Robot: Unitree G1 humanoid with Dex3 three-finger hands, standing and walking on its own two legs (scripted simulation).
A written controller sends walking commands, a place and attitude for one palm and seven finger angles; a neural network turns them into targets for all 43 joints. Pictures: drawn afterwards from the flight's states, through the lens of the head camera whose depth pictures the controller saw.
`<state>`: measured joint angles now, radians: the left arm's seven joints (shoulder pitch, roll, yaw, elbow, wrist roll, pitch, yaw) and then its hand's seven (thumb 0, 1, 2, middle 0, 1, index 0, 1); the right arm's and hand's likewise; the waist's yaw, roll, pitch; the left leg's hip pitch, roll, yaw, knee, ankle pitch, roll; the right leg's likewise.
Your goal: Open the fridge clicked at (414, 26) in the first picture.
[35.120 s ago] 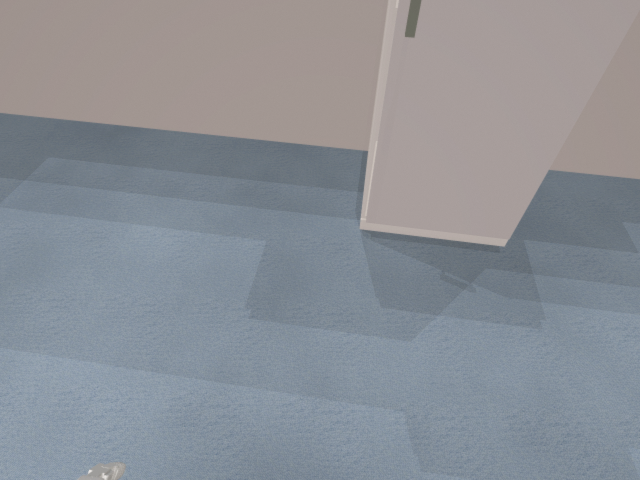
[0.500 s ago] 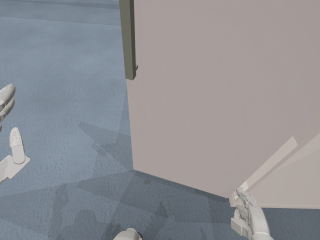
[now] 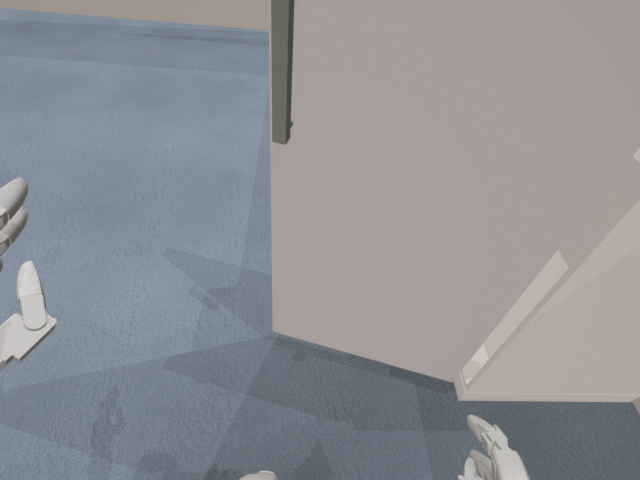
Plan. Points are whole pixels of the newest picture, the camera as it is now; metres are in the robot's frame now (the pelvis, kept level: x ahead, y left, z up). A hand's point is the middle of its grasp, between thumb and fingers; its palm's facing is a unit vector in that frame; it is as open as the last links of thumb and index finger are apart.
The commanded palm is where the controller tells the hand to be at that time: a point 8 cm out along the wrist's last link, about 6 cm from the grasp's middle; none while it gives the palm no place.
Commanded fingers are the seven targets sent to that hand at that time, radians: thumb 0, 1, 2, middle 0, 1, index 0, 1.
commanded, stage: stop stepping back and stand still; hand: left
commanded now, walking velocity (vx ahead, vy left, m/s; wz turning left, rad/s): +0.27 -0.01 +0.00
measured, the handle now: (286, 37) +0.65 +0.13 +0.26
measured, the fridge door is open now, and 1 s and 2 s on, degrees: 74 74 74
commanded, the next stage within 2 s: let the arm hang, fingers relaxed in 0.68 s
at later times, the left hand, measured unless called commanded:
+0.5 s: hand out of the picture +0.17 +0.31 +0.18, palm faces +0.51 -0.78 -0.36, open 7.5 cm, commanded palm +0.11 +0.34 +0.19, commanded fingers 0.00 0.90 0.90 -0.20 -0.30 -0.20 -0.30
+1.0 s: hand out of the picture +0.08 +0.28 -0.12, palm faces +0.01 -0.95 -0.32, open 7.4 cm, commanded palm none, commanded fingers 0.00 0.90 0.90 -0.20 -0.30 -0.20 -0.30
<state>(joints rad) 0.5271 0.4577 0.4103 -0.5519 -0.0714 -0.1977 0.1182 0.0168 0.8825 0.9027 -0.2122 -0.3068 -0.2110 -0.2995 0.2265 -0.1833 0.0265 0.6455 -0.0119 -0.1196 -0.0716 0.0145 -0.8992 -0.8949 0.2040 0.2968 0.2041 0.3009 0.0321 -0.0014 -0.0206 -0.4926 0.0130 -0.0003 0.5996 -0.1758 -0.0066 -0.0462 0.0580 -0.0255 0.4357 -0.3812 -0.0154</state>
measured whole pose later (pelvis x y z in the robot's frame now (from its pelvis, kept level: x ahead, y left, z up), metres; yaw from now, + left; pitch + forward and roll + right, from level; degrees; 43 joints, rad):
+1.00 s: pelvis -0.05 +0.05 +0.00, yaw +3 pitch -1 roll -1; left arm 0.24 0.29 0.02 0.65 0.03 0.05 -0.01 0.01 0.90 0.90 -0.20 -0.30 -0.19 -0.30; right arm 0.13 -0.31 -0.01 0.85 -0.02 0.00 0.01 0.01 -0.90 -0.89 0.20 0.30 0.20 0.30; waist -0.03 0.04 -0.01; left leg -0.40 -0.01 0.01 0.61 -0.20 0.03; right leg -0.25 -0.02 -0.05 0.62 -0.35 0.01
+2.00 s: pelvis -0.01 +0.03 +0.02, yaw +1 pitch -1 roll +0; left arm 0.08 0.31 0.01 1.11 0.01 -0.02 -0.01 0.01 0.90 0.90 -0.20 -0.30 -0.20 -0.30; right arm 0.09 -0.34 -0.01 1.13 -0.02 -0.01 0.00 0.01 -0.91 -0.90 0.20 0.30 0.20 0.30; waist -0.02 0.00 0.05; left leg -0.20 0.01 0.02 0.35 -0.13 0.00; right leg -0.05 0.00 -0.04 0.32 -0.26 -0.01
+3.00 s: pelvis +0.00 +0.02 +0.02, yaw +0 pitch -2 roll +0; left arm 0.13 0.30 0.01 1.13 0.01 -0.02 0.00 0.01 0.90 0.90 -0.20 -0.30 -0.20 -0.30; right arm 0.12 -0.30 -0.01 1.15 -0.01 0.01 -0.01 0.01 -0.91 -0.90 0.20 0.30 0.20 0.30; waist -0.01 0.00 0.06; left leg -0.15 0.03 0.03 0.34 -0.15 -0.02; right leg 0.01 0.02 -0.02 0.28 -0.25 -0.03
